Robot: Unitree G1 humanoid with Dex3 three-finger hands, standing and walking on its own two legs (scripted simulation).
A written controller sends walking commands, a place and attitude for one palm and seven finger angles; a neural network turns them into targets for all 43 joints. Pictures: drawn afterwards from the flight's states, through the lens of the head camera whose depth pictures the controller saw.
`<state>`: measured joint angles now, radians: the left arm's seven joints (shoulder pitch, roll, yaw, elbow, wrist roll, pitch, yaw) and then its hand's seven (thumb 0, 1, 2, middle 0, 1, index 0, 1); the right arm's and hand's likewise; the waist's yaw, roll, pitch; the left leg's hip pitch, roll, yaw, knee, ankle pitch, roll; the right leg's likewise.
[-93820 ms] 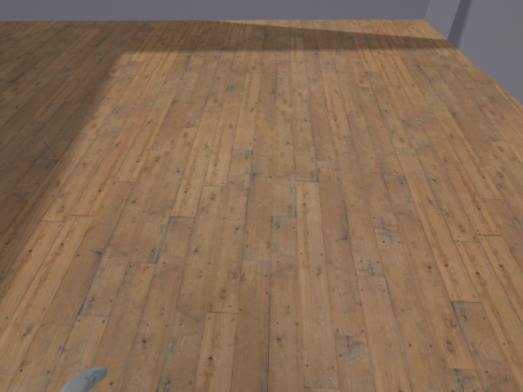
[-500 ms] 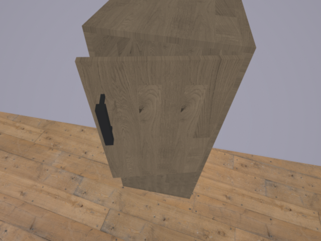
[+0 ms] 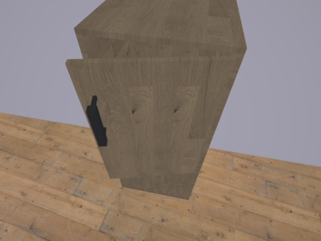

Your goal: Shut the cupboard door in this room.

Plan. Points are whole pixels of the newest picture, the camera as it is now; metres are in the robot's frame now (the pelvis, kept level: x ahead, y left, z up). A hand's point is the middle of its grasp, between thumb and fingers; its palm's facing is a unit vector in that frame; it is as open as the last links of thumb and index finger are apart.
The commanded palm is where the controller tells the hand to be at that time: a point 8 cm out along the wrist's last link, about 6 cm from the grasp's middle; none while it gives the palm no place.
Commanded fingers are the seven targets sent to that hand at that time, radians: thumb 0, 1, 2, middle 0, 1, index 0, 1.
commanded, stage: come to a stop and stand still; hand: left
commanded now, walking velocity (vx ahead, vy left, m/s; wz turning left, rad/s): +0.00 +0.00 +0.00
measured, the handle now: (98, 121) +0.40 +0.20 +0.06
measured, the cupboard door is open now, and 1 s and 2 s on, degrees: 16 16 16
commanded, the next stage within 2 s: look again from close up in 0.40 s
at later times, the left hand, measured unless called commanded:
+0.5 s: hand out of the picture +0.02 +0.17 -0.17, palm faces +0.01 -0.98 -0.21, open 7.4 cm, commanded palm none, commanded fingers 0.00 0.90 0.90 -0.20 -0.30 -0.20 -0.30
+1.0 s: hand out of the picture +0.02 +0.17 -0.17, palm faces +0.00 -0.97 -0.22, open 7.4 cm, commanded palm none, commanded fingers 0.00 0.90 0.90 -0.20 -0.30 -0.20 -0.30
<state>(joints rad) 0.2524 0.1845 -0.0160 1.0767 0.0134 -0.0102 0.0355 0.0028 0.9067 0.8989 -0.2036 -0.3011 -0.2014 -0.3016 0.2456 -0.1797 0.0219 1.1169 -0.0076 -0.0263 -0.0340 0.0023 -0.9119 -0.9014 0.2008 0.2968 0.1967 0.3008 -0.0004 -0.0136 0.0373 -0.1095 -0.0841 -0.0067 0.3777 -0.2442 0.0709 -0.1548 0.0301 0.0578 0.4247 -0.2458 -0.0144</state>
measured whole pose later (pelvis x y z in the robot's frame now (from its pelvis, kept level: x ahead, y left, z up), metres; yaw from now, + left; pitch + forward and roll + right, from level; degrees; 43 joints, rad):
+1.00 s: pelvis -0.01 -0.02 +0.00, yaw +0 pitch -1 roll +0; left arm 0.24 0.20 -0.02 1.09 0.01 -0.02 0.03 0.00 0.91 0.90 -0.20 -0.30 -0.20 -0.30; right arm 0.24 -0.19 0.02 1.14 -0.01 -0.02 -0.03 0.00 -0.91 -0.90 0.20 0.30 0.20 0.30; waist 0.00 -0.01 0.04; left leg -0.11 -0.06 -0.02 0.35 -0.22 0.04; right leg -0.15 0.05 0.04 0.39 -0.22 -0.04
